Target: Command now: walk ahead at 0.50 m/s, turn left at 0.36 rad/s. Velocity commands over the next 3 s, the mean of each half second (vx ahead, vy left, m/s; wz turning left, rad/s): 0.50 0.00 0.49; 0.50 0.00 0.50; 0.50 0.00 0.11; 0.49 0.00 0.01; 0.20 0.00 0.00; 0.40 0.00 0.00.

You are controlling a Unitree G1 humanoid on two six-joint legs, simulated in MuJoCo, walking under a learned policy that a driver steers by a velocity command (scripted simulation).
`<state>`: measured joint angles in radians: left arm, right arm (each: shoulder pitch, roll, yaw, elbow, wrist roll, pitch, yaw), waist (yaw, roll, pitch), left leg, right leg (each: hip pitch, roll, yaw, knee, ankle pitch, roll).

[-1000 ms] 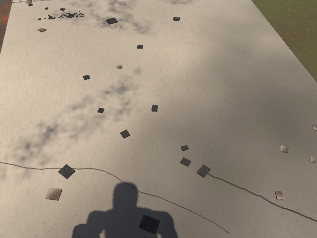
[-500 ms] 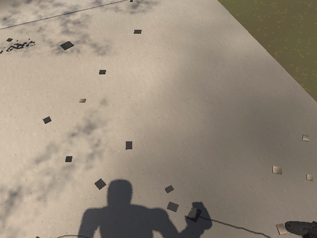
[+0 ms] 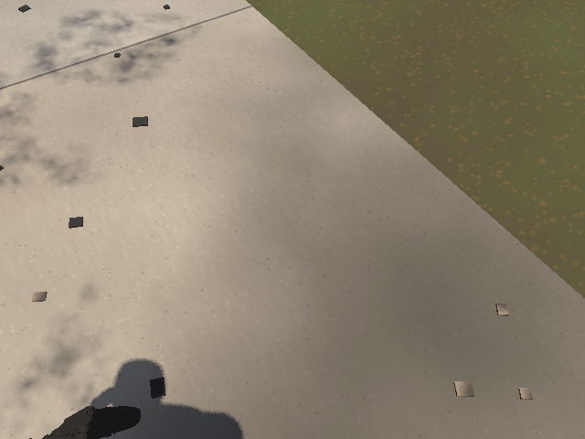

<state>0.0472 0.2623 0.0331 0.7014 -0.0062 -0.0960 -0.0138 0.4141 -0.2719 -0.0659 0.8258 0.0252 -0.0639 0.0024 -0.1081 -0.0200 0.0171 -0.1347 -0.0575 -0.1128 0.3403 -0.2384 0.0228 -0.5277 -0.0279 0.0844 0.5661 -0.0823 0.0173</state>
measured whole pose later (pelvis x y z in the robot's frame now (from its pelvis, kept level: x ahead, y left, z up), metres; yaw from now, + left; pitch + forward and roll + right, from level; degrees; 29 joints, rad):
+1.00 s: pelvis +0.50 +0.13 -0.01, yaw +33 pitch +2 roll +1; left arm 0.06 0.28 0.03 0.72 0.00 -0.10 -0.03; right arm 0.35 -0.29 -0.06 0.71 0.02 -0.05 0.00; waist -0.08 -0.04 0.02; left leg -0.08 -0.11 -0.14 0.38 -0.33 0.07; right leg -0.58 -0.04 0.06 0.54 0.06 0.03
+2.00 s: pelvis +0.94 +0.44 +0.00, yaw +34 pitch +1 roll +2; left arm 0.08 0.28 0.04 0.75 0.00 -0.07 -0.03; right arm 0.36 -0.28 -0.05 0.83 0.01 -0.07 0.01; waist -0.08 -0.05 0.02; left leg -0.01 -0.07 0.04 0.23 -0.24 0.05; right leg -0.65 -0.10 0.04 0.60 0.08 0.01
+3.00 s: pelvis +1.26 +0.57 +0.00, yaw +34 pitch +1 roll +0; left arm 0.24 0.25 0.05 0.93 0.00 -0.08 -0.02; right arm 0.27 -0.28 -0.08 0.93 0.02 -0.09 -0.01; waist 0.01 0.03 0.00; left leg -0.51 0.09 0.00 1.08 -0.28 0.03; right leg -0.17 0.04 -0.05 0.35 -0.21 -0.06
